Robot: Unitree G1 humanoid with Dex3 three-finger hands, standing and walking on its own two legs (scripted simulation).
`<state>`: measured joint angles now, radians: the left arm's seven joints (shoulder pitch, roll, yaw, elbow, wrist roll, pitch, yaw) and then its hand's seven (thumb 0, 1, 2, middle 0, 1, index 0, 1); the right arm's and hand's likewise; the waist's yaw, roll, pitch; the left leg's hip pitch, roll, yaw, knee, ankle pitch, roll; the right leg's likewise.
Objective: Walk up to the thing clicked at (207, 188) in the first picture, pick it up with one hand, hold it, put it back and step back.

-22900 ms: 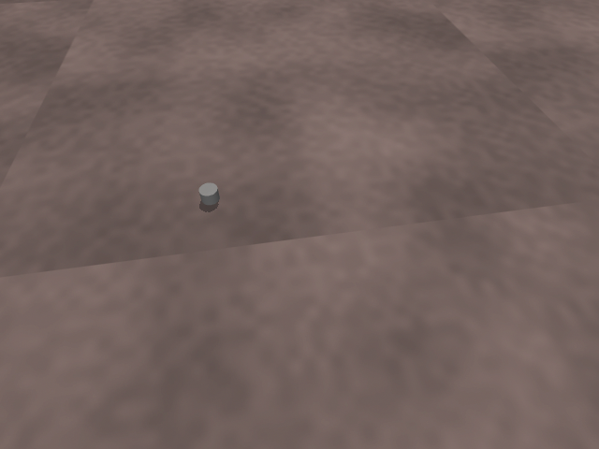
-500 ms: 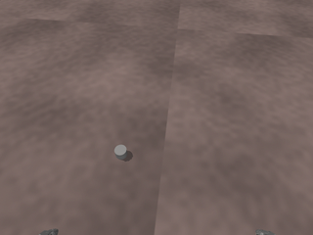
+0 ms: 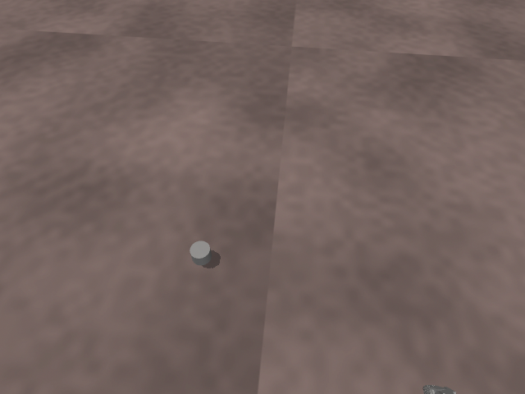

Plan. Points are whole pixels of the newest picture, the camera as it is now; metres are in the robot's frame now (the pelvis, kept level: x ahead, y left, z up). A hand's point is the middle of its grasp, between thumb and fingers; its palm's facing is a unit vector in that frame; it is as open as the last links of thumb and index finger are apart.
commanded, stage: stand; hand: left
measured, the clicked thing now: (200, 253) +0.75 +0.26 -0.75
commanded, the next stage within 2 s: walk up in 0.64 s
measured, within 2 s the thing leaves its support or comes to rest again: neither
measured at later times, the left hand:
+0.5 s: hand out of the picture +0.06 +0.25 -0.16, palm faces -0.04 -0.94 -0.34, open 7.3 cm
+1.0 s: hand out of the picture +0.07 +0.32 -0.17, palm faces +0.00 -0.93 -0.37, open 7.3 cm
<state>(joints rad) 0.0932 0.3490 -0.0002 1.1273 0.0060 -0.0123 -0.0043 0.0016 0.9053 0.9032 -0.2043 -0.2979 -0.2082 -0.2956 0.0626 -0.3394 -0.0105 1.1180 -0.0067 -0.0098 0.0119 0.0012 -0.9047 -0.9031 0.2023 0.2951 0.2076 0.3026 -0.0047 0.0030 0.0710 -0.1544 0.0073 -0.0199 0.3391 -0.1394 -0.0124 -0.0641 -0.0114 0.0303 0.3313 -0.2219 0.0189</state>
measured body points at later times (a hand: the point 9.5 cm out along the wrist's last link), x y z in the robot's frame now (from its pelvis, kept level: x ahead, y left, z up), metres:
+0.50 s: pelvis +0.00 +0.00 +0.00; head +0.00 +0.00 +0.45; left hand +0.07 +0.30 -0.13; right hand +0.06 -0.31 -0.14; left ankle +0.03 +0.13 -0.75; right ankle -0.02 -0.13 -0.75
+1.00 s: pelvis +0.07 +0.03 -0.02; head +0.09 +0.05 +0.43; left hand +0.07 +0.37 -0.14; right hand +0.15 -0.29 -0.12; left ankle +0.10 +0.14 -0.75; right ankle -0.01 -0.12 -0.70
